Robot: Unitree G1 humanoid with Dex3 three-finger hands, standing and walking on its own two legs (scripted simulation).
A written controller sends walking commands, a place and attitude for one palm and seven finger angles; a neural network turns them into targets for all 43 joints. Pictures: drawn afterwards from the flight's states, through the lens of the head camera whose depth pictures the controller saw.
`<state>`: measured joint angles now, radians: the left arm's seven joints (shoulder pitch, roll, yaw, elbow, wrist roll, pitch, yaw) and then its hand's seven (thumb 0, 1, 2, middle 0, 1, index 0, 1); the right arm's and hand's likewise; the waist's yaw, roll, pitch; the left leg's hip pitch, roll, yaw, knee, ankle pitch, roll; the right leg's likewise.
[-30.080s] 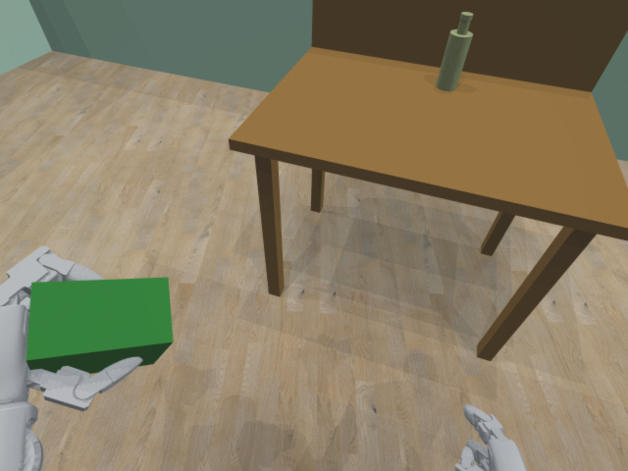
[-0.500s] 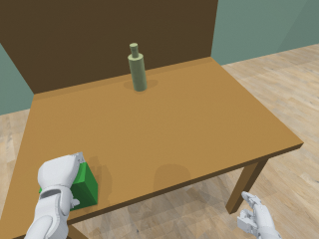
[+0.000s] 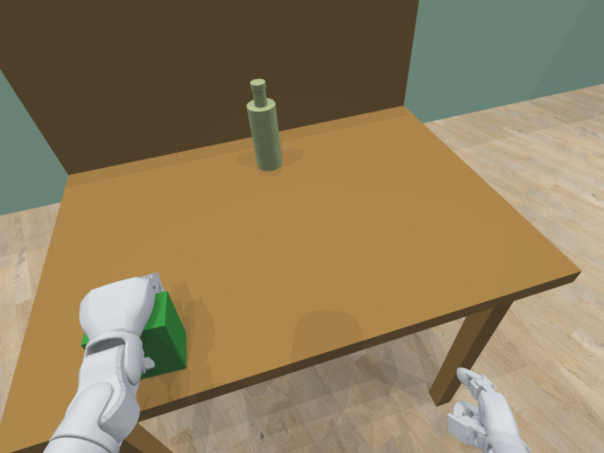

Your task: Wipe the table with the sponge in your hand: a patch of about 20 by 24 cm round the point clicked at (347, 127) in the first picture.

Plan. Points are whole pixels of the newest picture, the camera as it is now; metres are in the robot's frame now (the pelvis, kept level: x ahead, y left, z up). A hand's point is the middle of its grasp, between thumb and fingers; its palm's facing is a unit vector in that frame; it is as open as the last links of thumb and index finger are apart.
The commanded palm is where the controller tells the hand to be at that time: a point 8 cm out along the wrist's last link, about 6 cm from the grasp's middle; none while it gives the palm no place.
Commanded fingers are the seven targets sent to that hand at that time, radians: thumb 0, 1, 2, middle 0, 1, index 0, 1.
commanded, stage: wipe forward along the first lane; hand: left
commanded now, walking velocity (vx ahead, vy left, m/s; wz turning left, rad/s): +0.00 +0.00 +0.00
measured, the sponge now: (144, 345) +0.25 +0.29 -0.01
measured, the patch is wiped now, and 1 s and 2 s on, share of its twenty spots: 0.00 0.25 0.25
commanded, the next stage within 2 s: slide across to the middle lane in 1.40 s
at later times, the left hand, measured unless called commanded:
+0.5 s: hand (142, 293) +0.31 +0.30 +0.02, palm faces -0.09 -0.01 -1.00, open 10.0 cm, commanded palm +0.29 +0.30 +0.05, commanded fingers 0.00 0.10 1.30 -1.20 -1.60 -1.20 -1.60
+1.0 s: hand (143, 261) +0.37 +0.33 +0.02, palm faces -0.13 +0.00 -0.99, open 10.0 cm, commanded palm +0.35 +0.32 +0.06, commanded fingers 0.00 0.10 1.30 -1.20 -1.60 -1.20 -1.60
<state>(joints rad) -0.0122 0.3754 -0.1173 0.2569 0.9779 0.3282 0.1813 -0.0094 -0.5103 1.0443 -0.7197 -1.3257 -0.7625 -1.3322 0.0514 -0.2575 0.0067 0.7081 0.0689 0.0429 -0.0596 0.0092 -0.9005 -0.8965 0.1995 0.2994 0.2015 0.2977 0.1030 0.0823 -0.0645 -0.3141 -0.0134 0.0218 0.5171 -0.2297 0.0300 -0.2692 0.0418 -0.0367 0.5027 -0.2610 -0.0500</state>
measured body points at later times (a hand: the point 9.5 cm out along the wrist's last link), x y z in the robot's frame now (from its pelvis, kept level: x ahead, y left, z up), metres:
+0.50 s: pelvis +0.00 +0.00 -0.01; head +0.01 -0.03 +0.44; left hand +0.31 +0.30 +0.08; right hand +0.17 -0.25 -0.12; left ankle +0.03 +0.10 -0.74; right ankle +0.00 -0.09 -0.74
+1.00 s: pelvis +0.00 +0.01 -0.01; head +0.04 +0.00 +0.44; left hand +0.37 +0.33 +0.08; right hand +0.12 -0.26 -0.14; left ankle +0.03 +0.10 -0.74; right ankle +0.00 -0.09 -0.74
